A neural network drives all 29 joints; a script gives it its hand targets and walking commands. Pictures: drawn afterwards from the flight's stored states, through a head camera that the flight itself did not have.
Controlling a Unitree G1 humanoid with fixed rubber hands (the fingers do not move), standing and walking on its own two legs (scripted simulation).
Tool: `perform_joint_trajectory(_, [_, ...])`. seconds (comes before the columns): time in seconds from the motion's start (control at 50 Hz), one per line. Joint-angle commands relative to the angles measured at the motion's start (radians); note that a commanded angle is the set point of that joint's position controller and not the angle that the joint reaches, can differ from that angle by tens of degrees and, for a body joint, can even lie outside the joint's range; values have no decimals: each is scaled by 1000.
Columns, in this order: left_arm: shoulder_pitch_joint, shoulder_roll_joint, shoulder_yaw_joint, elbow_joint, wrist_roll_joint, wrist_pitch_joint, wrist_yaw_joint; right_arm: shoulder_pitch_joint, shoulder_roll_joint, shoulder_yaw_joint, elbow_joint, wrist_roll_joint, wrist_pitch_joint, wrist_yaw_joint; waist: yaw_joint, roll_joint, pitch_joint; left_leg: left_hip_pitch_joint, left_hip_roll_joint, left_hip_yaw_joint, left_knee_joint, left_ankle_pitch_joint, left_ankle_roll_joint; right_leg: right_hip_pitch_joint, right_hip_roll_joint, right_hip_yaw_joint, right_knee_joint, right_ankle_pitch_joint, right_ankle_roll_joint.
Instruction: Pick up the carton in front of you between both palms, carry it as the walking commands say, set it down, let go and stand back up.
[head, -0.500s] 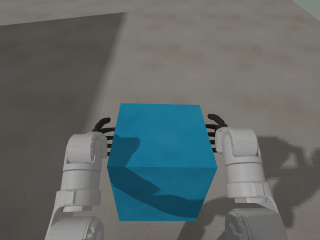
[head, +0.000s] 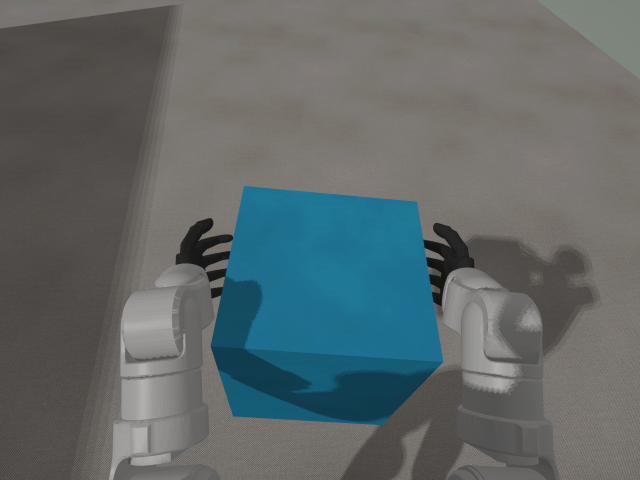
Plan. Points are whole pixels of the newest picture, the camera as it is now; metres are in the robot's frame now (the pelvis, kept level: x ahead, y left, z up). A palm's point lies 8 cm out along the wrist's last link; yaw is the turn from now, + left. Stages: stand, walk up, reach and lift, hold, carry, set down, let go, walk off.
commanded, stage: carry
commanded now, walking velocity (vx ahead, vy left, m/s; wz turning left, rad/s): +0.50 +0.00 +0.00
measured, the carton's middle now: (319, 316) +0.34 -0.01 +0.01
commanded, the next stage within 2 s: none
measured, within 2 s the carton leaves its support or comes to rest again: neither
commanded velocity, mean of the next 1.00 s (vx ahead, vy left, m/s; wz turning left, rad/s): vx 0.08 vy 0.00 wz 0.00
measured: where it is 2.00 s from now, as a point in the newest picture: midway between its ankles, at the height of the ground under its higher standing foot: (313, 459)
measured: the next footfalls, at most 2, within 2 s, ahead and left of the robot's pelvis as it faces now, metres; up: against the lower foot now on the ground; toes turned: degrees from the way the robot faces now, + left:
right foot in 0.18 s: +0.28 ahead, -0.13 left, +0.00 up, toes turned -8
left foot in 0.52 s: +0.43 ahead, +0.09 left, +0.00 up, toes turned -13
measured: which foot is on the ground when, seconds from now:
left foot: down 0.00-0.20, up 0.22-0.50, down 0.52-1.00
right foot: up 0.00-0.16, down 0.18-1.00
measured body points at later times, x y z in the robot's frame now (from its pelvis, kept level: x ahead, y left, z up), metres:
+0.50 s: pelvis +0.28 -0.03 -0.01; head +0.26 -0.04 +0.44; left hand +0.55 +0.14 +0.07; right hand +0.57 -0.17 +0.06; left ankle +0.37 +0.08 -0.74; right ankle +0.24 -0.12 -0.75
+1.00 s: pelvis +0.36 -0.02 -0.02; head +0.33 -0.02 +0.43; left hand +0.64 +0.13 +0.06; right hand +0.64 -0.18 +0.06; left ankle +0.39 +0.08 -0.75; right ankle +0.24 -0.12 -0.75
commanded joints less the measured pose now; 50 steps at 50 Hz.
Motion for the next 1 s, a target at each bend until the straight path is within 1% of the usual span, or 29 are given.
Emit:
perform_joint_trajectory(0.0, [-397, -1002, -710, -51, -310, 7, -216, -540, 1027, 752, -109, 418, 20, 288, 22, 150, -434, 415, 216, -163, -44, 506, 63, 16, 9, -61, -183, 143, 5])
perform_joint_trajectory(0.04, [-358, -1004, -735, -72, -309, 13, -229, -469, 1013, 757, -101, 397, 25, 303, 20, 165, -378, 388, 196, -112, -53, 504, 43, 45, 17, -94, -268, 227, 4])
perform_joint_trajectory(0.1, [-308, -998, -769, -99, -332, 25, -257, -379, 989, 766, -95, 367, 26, 311, 19, 163, -311, 350, 186, -72, -30, 442, 23, 123, 17, -130, -375, 312, -4])
perform_joint_trajectory(0.12, [-285, -994, -775, -102, -337, 29, -267, -352, 979, 771, -95, 357, 27, 311, 29, 145, -307, 312, 178, -43, 24, 418, 8, 208, 26, -156, -425, 330, -12])
perform_joint_trajectory(0.14, [-260, -986, -778, -100, -342, 32, -276, -318, 972, 777, -95, 348, 29, 310, 36, 108, -320, 232, 157, -5, 117, 399, -13, 346, 37, -181, -436, 291, -24])
perform_joint_trajectory(0.16, [-231, -979, -777, -91, -344, 37, -284, -283, 957, 776, -94, 340, 31, 308, 47, 83, -350, 105, 139, 21, 233, 327, -41, 520, -5, -137, -399, 219, -44])
perform_joint_trajectory(0.18, [-186, -959, -765, -80, -338, 40, -291, -268, 945, 775, -103, 336, 38, 307, 66, -78, -392, -62, 80, 46, 481, 78, -82, 660, -205, 159, -439, 192, -95])
perform_joint_trajectory(0.2, [-172, -963, -751, -54, -334, 37, -298, -283, 963, 788, -122, 347, 49, 306, 72, -293, -390, -358, -31, 10, 700, -271, -105, 824, -391, 478, -505, 291, -239])
perform_joint_trajectory(0.22, [-147, -986, -749, -68, -345, 33, -303, -269, 973, 792, -132, 353, 49, 309, 69, -280, -351, -447, -16, -71, 833, -386, -85, 785, -427, 522, -522, 487, -283])
perform_joint_trajectory(0.24, [-147, -1015, -754, -101, -359, 28, -308, -263, 996, 792, -141, 359, 41, 312, 67, -208, -337, -440, 23, -106, 867, -390, -74, 730, -400, 415, -498, 663, -275])
perform_joint_trajectory(0.26, [-166, -1034, -771, -134, -377, 24, -311, -268, 1011, 798, -159, 365, 32, 312, 64, -126, -343, -410, 55, -122, 829, -351, -71, 683, -377, 326, -503, 703, -241])
perform_joint_trajectory(0.28, [-191, -1051, -787, -167, -391, 18, -313, -269, 1024, 806, -176, 367, 24, 310, 57, -81, -334, -367, 82, -128, 723, -296, -74, 623, -352, 247, -531, 659, -197])
perform_joint_trajectory(0.3, [-200, -1058, -798, -191, -403, 13, -315, -263, 1032, 813, -195, 366, 17, 306, 54, -90, -338, -297, 81, -109, 603, -258, -80, 570, -318, 156, -549, 626, -159])
perform_joint_trajectory(0.32, [-195, -1056, -805, -206, -411, 9, -317, -251, 1039, 821, -205, 362, 11, 301, 54, -120, -345, -231, 59, -77, 513, -242, -87, 533, -291, 92, -554, 632, -145])
perform_joint_trajectory(0.36, [-162, -1038, -810, -226, -421, 8, -320, -187, 1043, 825, -206, 354, 3, 290, 54, -163, -362, -131, 27, -30, 367, -186, -93, 503, -252, 1, -538, 652, -140])
perform_joint_trajectory(0.42, [-104, -1005, -814, -237, -414, 9, -323, -144, 1016, 828, -228, 344, 2, 281, 62, -182, -365, -74, 12, 21, 235, -2, -94, 510, -229, -52, -493, 694, -121])
perform_joint_trajectory(0.48, [-94, -967, -812, -248, -401, 18, -319, -134, 979, 821, -245, 343, 15, 284, 53, -128, -324, 64, 21, 48, 24, 265, -94, 449, -172, -96, -395, 580, -59])
perform_joint_trajectory(0.5, [-88, -950, -806, -240, -391, 23, -316, -135, 961, 817, -249, 345, 24, 287, 50, -106, -324, 155, 76, 16, 14, 327, -87, 389, -167, -94, -357, 486, -34])
perform_joint_trajectory(0.52, [-72, -927, -798, -223, -378, 29, -312, -131, 933, 808, -245, 346, 34, 289, 54, -41, -343, 247, 183, -77, 59, 567, -73, 310, -144, -99, -298, 315, -6])
perform_joint_trajectory(0.54, [-98, -920, -811, -242, -383, 42, -308, -135, 925, 794, -215, 337, 36, 292, 56, 60, -382, 322, 248, -137, 129, 758, 0, 275, -115, -53, -308, 182, 25])
perform_joint_trajectory(0.56, [-104, -905, -813, -248, -383, 54, -308, -111, 933, 784, -177, 334, 34, 294, 52, 131, -383, 271, 261, -184, 105, 678, 28, 312, -101, -42, -323, 71, 34])
perform_joint_trajectory(0.58, [-117, -906, -815, -240, -382, 60, -308, -103, 940, 777, -159, 333, 35, 295, 52, 108, -355, 224, 243, -174, 90, 635, 27, 335, -105, -38, -336, 88, 34])
perform_joint_trajectory(0.6, [-128, -910, -816, -230, -384, 62, -308, -108, 947, 773, -150, 331, 35, 294, 50, 63, -351, 205, 221, -149, 105, 635, 20, 362, -110, -35, -345, 143, 32])
perform_joint_trajectory(0.64, [-131, -920, -814, -213, -387, 62, -309, -118, 951, 774, -150, 330, 36, 292, 48, 47, -357, 193, 190, -104, 153, 679, -3, 387, -122, -41, -341, 290, 29])
perform_joint_trajectory(0.68, [-123, -931, -810, -207, -384, 58, -308, -130, 960, 781, -159, 336, 36, 291, 47, 25, -389, 212, 174, -80, 194, 721, -8, 397, -124, -46, -324, 410, 28])
perform_joint_trajectory(0.72, [-122, -943, -804, -210, -380, 53, -306, -151, 970, 792, -179, 346, 35, 291, 47, 10, -404, 221, 168, -70, 215, 755, -5, 396, -120, -48, -310, 455, 30])
perform_joint_trajectory(0.78, [-122, -957, -798, -225, -379, 47, -303, -175, 980, 809, -210, 363, 33, 293, 48, -1, -407, 219, 164, -62, 228, 760, -2, 398, -115, -46, -311, 472, 30])
perform_joint_trajectory(0.9, [-98, -956, -794, -240, -375, 45, -301, -164, 973, 821, -236, 367, 34, 293, 49, -39, -394, 152, 144, -34, 251, 578, -15, 440, -139, -30, -305, 622, 12])
perform_joint_trajectory(0.98, [-90, -953, -801, -228, -372, 40, -306, -146, 971, 823, -219, 353, 29, 294, 49, -53, -366, 123, 137, -23, 255, 463, -21, 433, -151, -25, -306, 636, -1])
